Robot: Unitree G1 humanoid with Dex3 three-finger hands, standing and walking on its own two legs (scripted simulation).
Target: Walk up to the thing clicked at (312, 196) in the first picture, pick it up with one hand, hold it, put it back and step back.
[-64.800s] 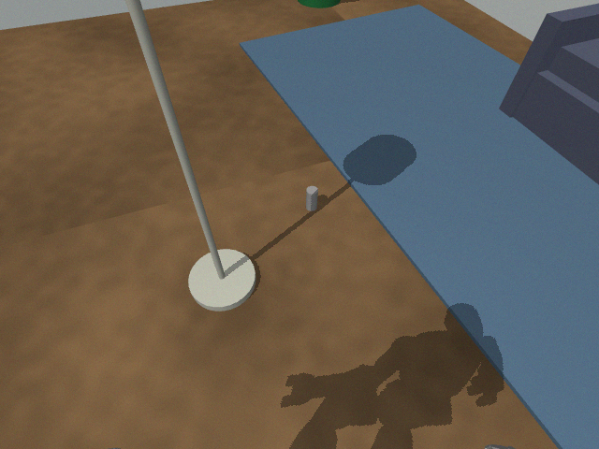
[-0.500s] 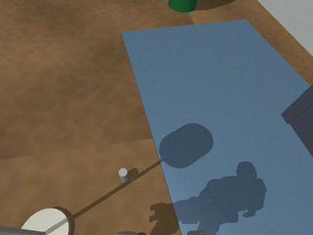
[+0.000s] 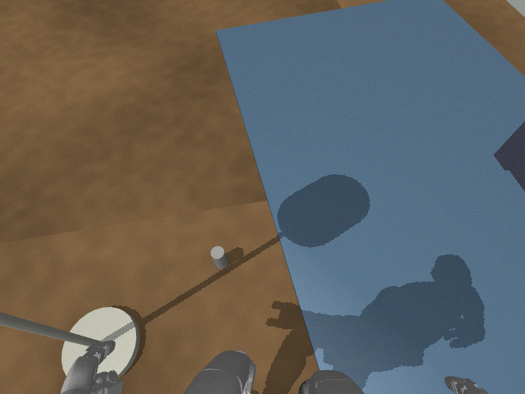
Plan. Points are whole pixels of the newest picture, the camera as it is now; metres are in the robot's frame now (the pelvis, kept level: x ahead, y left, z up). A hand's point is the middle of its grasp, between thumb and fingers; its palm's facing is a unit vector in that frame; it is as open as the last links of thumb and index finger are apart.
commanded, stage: step back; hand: left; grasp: from above
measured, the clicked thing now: (219, 257) +0.56 +0.20 -0.71
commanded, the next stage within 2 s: none
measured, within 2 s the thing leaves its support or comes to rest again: neither
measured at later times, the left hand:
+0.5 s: hand out of the picture +0.00 +0.29 -0.15, palm faces -0.04 -0.92 -0.39, open 7.4 cm
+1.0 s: hand out of the picture -0.11 +0.30 -0.15, palm faces -0.03 -0.93 -0.36, open 7.4 cm
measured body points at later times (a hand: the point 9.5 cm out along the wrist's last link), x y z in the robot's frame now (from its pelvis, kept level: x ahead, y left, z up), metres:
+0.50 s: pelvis -0.12 +0.02 -0.01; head -0.06 +0.03 +0.44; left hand +0.00 +0.34 -0.12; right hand +0.01 -0.30 -0.11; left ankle -0.04 +0.13 -0.73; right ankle -0.16 -0.12 -0.72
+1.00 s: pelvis -0.25 +0.04 +0.00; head -0.19 +0.06 +0.44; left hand -0.11 +0.35 -0.12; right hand -0.18 -0.28 -0.11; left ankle -0.20 +0.14 -0.73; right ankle -0.29 -0.12 -0.64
